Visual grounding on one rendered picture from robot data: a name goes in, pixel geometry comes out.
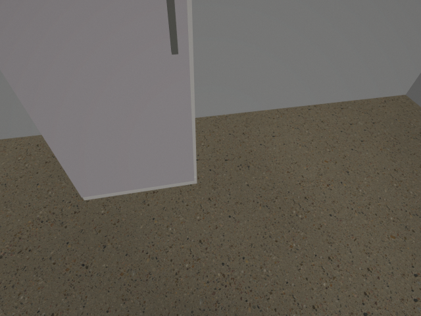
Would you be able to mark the fridge door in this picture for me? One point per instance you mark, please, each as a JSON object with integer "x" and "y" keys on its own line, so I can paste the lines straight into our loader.
{"x": 99, "y": 81}

